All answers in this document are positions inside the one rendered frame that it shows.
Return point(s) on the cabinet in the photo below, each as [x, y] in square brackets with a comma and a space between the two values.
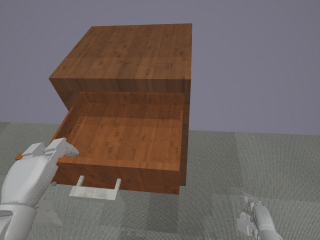
[150, 58]

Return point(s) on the right robot forearm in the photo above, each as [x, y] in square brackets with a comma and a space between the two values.
[268, 234]

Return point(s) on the left robot forearm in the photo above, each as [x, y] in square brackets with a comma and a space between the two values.
[16, 221]

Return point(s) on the robot left hand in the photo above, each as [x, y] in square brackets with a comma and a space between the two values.
[29, 177]

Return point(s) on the handle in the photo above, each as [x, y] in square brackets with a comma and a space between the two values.
[95, 194]

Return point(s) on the robot right hand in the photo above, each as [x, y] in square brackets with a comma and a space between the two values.
[250, 223]

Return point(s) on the drawer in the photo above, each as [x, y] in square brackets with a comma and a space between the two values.
[135, 137]

